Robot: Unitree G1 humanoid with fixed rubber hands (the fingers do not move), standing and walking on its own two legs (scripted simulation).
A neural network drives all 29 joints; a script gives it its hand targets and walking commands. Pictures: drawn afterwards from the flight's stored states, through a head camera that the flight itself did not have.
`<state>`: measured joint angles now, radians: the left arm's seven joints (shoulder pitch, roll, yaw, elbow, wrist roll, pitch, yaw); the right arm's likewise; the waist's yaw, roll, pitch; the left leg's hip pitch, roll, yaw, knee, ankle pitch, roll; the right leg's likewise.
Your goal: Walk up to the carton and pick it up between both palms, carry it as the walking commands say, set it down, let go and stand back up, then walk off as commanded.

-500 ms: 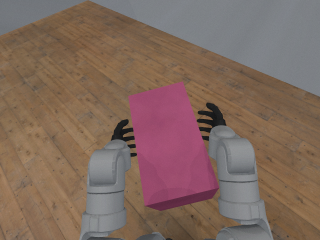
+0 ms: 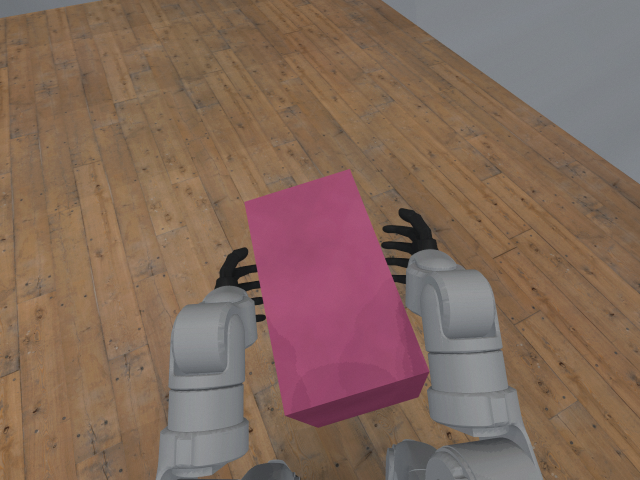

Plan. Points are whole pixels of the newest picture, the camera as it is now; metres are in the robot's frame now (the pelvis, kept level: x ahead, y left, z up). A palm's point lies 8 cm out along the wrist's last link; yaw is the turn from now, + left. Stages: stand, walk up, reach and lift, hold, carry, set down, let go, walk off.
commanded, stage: carry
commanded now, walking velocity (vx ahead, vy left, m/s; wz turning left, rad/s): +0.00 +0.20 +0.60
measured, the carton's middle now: (333, 302) +0.33 +0.01 -0.01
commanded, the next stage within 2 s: none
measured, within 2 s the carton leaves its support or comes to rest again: neither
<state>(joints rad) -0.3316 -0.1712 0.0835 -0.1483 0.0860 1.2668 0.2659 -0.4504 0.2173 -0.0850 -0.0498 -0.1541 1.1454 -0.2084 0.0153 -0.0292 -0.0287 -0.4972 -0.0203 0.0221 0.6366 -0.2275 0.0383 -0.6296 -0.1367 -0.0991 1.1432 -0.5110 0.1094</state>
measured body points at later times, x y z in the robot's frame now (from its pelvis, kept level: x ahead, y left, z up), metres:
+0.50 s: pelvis -0.06 +0.13 +0.01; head -0.05 +0.11 +0.46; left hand +0.21 +0.33 +0.10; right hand +0.29 +0.11 +0.12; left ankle -0.08 +0.31 -0.69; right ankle +0.01 -0.03 -0.72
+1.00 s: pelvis -0.15 +0.25 +0.02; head -0.13 +0.22 +0.47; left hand +0.04 +0.51 +0.10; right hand +0.18 +0.31 +0.10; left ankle -0.20 +0.35 -0.63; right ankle -0.08 +0.18 -0.72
